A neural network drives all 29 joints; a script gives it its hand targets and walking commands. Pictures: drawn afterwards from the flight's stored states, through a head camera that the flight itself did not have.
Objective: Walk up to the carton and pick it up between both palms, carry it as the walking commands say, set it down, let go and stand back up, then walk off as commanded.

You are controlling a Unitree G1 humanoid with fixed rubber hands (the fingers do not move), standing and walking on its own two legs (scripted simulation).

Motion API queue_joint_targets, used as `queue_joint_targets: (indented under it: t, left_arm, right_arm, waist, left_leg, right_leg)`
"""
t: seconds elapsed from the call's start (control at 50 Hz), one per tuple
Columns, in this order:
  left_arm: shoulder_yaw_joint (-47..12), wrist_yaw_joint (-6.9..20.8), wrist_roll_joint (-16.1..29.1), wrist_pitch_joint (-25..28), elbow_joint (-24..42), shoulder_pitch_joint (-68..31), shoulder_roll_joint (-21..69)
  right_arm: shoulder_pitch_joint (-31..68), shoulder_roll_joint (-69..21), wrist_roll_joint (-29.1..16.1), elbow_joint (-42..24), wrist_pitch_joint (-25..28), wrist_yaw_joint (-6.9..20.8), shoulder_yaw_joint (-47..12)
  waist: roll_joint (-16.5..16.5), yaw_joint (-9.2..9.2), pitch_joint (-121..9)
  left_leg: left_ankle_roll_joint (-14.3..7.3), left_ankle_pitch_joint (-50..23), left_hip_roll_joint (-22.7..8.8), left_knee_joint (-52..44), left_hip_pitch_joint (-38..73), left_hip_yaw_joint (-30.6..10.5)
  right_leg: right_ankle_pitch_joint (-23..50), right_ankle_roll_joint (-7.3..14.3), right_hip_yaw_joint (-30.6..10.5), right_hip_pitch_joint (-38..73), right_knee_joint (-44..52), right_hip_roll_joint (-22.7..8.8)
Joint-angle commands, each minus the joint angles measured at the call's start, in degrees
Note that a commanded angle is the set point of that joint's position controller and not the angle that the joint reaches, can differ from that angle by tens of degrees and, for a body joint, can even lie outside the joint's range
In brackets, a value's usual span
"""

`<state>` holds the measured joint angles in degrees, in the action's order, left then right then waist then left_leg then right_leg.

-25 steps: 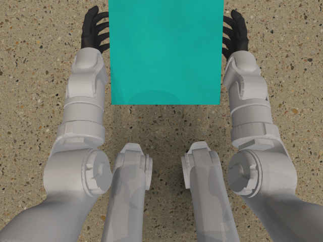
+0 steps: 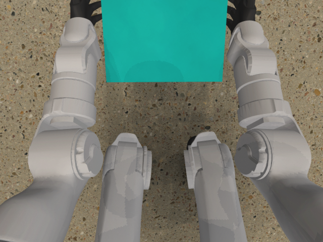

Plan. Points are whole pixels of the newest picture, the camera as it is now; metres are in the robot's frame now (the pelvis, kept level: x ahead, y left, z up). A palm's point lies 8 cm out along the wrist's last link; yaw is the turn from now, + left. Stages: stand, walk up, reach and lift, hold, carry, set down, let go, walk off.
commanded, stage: set down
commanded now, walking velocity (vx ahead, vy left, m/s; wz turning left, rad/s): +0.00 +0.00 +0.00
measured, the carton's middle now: (162, 36) +0.53 +0.01 -0.23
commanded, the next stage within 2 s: none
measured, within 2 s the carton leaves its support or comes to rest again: rests again in 0.86 s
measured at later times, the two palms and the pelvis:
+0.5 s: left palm (85, 22) +0.54 +0.16 -0.17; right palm (235, 25) +0.53 -0.14 -0.17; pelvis +0.00 +0.00 -0.02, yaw +0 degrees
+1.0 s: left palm (90, 27) +0.53 +0.16 -0.19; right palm (233, 28) +0.53 -0.14 -0.19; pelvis +0.01 +0.00 -0.03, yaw +0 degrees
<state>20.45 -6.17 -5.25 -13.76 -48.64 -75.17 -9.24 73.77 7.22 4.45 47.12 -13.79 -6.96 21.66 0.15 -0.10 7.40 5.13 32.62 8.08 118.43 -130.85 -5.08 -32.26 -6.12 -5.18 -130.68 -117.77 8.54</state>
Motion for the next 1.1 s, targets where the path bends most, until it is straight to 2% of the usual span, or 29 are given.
queue_joint_targets:
  t: [0.0, 0.08, 0.16, 0.5, 0.9, 1.08]
  left_arm:
    - [-24.15, 15.09, 6.95, 1.44, 2.84, -34.91, 51.45]
    - [-25.33, 14.90, 7.95, 2.24, 3.07, -34.45, 51.61]
    - [-26.24, 14.86, 8.58, 2.61, 3.00, -33.37, 51.89]
    - [-22.85, 15.93, 7.32, 3.37, -0.70, -35.45, 48.65]
    - [-24.41, 15.91, 8.86, 5.30, -0.41, -35.17, 46.98]
    - [-22.40, 16.38, 7.53, 5.33, -3.05, -33.99, 45.60]
  right_arm:
    - [38.78, -49.28, -6.72, -4.62, 2.30, 14.53, -25.62]
    - [39.41, -49.95, -8.57, -6.31, 3.24, 14.26, -27.34]
    - [38.08, -50.26, -9.27, -5.89, 3.61, 13.95, -27.89]
    - [39.34, -47.57, -7.01, -1.88, 4.17, 14.38, -23.73]
    - [38.21, -46.25, -8.27, -0.82, 5.77, 14.66, -24.48]
    - [37.04, -45.35, -7.28, 1.85, 5.73, 15.06, -22.91]
  waist:
    - [0.97, 0.07, -67.94]
    - [0.63, -0.83, -70.19]
    - [0.26, -0.64, -70.15]
    - [0.18, -0.52, -58.77]
    - [0.21, -0.73, -56.00]
    - [0.32, -0.96, -50.28]
  left_leg:
    - [-2.85, -19.88, 0.27, -7.68, 33.90, 10.24]
    - [-3.00, -24.27, 0.32, -5.95, 35.93, 10.17]
    - [-2.89, -25.87, 0.33, -5.07, 36.15, 10.11]
    - [-3.47, -19.23, -0.04, -4.26, 30.32, 9.64]
    - [-3.72, -22.33, -0.36, -1.81, 30.20, 8.91]
    - [-4.09, -19.36, -0.59, -1.53, 27.48, 8.76]
  right_leg:
    - [19.28, 3.13, 11.27, 34.00, 6.30, -0.09]
    - [23.36, 3.20, 10.91, 35.70, 4.83, 0.15]
    - [25.20, 3.26, 10.75, 36.38, 4.07, 0.33]
    - [18.31, 3.96, 10.40, 30.56, 3.20, -0.12]
    - [21.90, 4.29, 9.62, 30.39, 0.45, -0.28]
    - [18.89, 4.43, 9.27, 27.75, 0.35, -0.50]
